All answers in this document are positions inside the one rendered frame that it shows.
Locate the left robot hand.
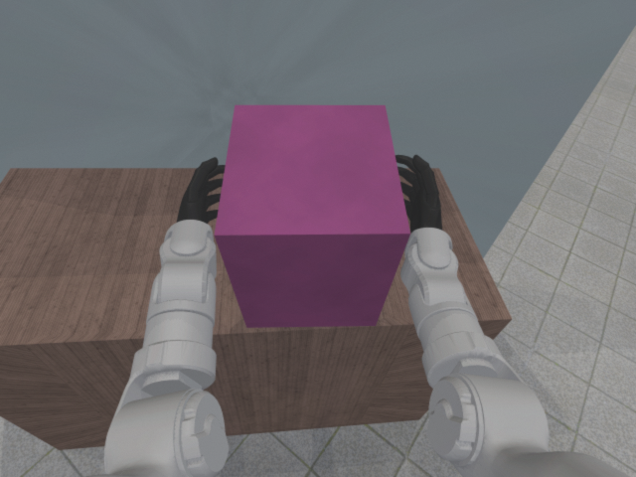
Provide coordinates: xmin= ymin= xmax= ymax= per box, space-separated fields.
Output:
xmin=177 ymin=157 xmax=226 ymax=224

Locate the robot right upper arm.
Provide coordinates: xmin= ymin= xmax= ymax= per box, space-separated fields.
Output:
xmin=427 ymin=373 xmax=630 ymax=477

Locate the left robot forearm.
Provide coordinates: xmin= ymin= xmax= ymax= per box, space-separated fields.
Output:
xmin=104 ymin=220 xmax=217 ymax=472

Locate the carton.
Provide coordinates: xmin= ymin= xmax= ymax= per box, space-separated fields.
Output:
xmin=214 ymin=105 xmax=410 ymax=328

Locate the robot left upper arm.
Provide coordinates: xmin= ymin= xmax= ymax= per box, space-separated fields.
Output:
xmin=85 ymin=388 xmax=229 ymax=477

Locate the pedestal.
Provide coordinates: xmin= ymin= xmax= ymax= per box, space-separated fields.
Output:
xmin=0 ymin=168 xmax=512 ymax=450

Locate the right robot hand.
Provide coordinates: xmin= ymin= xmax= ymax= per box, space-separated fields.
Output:
xmin=396 ymin=155 xmax=442 ymax=233

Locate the right robot forearm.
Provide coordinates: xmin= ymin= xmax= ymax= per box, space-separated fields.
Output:
xmin=400 ymin=228 xmax=549 ymax=432

